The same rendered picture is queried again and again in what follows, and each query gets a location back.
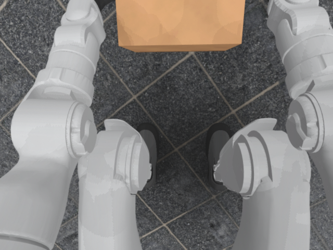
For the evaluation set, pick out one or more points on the right robot forearm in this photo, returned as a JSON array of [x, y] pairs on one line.
[[304, 39]]

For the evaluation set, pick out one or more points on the carton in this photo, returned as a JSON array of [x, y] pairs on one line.
[[179, 25]]

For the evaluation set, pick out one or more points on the robot foot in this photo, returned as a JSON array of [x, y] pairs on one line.
[[217, 136], [151, 137]]

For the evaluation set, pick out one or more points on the left robot foot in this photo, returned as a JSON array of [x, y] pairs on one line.
[[151, 137]]

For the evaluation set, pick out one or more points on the left robot forearm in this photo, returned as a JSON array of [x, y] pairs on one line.
[[73, 57]]

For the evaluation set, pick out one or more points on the left robot hand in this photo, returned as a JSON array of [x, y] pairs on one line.
[[101, 3]]

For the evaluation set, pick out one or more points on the right robot foot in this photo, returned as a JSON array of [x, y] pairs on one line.
[[217, 136]]

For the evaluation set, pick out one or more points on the robot right upper arm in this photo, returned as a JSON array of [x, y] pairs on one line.
[[309, 128]]

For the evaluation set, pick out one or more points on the robot left upper arm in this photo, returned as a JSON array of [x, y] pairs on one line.
[[50, 137]]

